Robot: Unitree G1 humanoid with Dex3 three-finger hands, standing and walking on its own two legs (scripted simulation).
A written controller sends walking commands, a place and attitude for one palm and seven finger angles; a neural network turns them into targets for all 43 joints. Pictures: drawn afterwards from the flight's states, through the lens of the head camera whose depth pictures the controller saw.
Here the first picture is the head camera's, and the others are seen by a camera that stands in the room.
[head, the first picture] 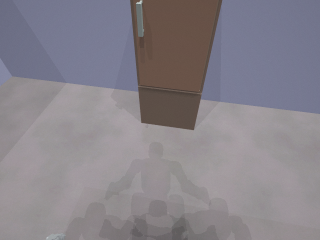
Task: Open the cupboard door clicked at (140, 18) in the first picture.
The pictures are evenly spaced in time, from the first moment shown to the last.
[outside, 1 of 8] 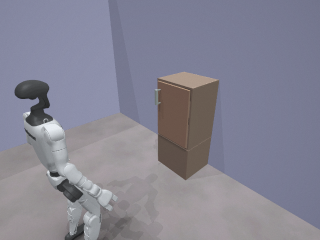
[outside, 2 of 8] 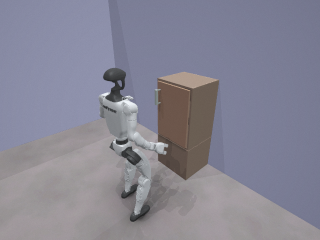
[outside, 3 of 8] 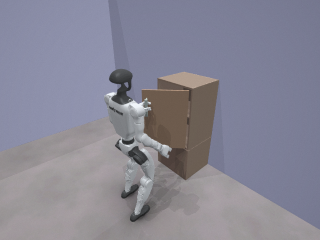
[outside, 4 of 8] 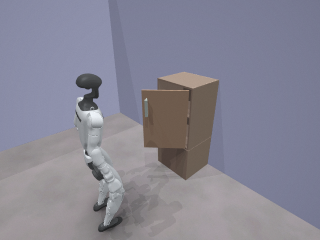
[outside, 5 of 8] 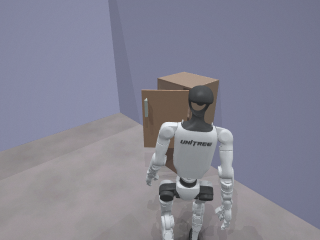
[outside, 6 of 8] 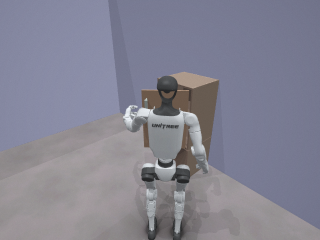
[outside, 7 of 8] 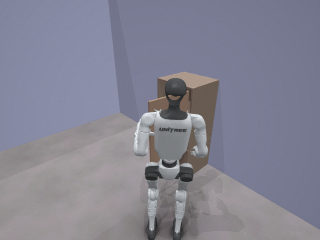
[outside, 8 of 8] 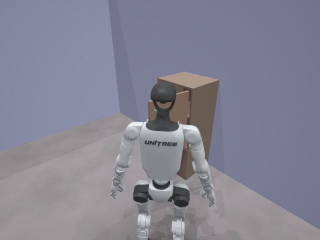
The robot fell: no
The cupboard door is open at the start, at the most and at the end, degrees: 0 85 85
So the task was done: yes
